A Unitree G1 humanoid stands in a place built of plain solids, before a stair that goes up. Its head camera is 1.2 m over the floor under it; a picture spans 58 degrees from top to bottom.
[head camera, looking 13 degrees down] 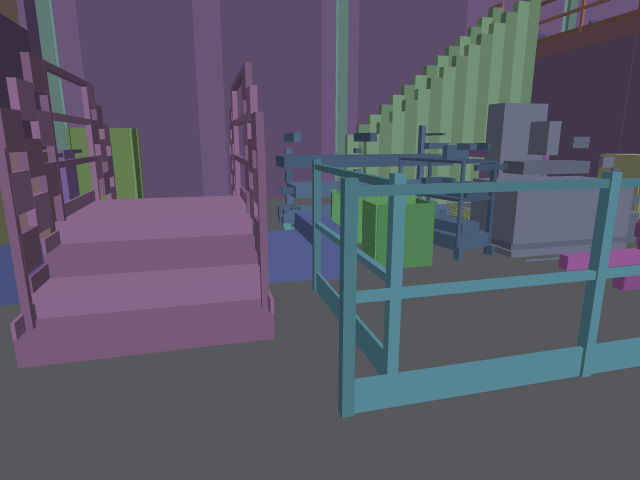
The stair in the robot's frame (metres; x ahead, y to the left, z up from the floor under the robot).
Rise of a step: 0.16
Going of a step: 0.30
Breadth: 1.40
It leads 15 degrees to the left of straight ahead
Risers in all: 4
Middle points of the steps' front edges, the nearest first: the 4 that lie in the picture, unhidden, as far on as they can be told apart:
2.30 0.95 0.16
2.58 1.03 0.32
2.87 1.11 0.48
3.16 1.19 0.64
